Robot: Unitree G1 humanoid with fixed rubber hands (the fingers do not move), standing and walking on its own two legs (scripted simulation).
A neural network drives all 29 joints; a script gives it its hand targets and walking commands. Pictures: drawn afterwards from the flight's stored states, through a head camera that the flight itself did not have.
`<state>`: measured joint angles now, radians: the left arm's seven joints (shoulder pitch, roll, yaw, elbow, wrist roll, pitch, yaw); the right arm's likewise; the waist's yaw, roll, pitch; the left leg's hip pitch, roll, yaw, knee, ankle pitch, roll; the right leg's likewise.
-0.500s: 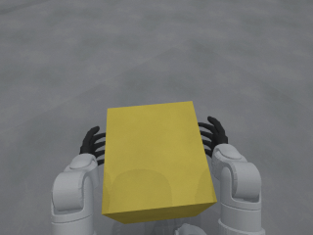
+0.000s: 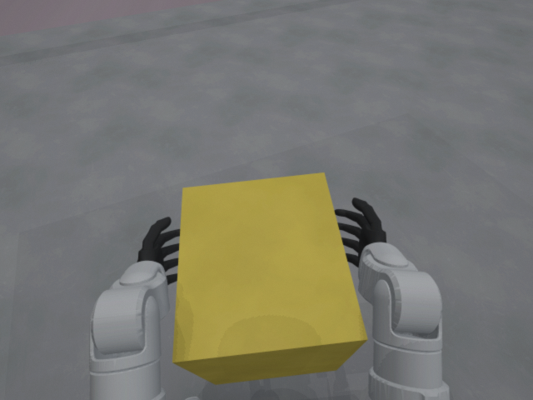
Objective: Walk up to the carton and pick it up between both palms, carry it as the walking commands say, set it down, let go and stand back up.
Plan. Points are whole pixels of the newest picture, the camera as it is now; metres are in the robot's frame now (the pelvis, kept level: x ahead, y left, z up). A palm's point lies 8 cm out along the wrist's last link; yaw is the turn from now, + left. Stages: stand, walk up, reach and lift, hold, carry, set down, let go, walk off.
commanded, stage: carry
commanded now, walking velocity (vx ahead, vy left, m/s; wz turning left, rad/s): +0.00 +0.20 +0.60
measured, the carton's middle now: (265, 286) +0.28 -0.02 +0.01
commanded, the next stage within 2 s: none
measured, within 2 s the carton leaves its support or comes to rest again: neither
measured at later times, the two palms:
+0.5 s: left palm out of the picture +0.20 +0.31 +0.07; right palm (232, 273) +0.28 +0.03 +0.07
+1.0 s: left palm out of the picture +0.00 +0.51 +0.03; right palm (13, 365) +0.18 +0.29 +0.06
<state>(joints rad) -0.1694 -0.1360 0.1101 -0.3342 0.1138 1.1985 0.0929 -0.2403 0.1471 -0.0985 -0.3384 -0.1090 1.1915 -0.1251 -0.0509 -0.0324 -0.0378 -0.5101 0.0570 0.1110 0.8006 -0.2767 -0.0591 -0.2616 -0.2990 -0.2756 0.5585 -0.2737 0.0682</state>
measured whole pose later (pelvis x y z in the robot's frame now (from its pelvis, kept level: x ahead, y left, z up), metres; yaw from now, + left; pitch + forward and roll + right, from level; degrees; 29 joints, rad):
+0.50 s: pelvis -0.03 +0.11 -0.01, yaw +16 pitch +3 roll +1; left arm -0.18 -0.14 0.09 -0.28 0.08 1.18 0.12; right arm -0.17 0.14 -0.10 -0.35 -0.13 1.16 -0.11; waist 0.00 0.05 -0.05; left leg -0.59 -0.11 0.03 0.88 -0.36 0.03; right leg -0.37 -0.08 -0.19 0.61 -0.29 -0.04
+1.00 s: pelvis -0.13 +0.24 -0.02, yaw +33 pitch +3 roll -1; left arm -0.14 -0.13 0.09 -0.32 0.09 1.21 0.14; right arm -0.24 0.15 -0.11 -0.25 -0.11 1.15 -0.09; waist 0.02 -0.04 0.00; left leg -0.47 -0.01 0.02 0.62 -0.20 0.04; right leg -0.63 -0.15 -0.10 1.19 -0.51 0.11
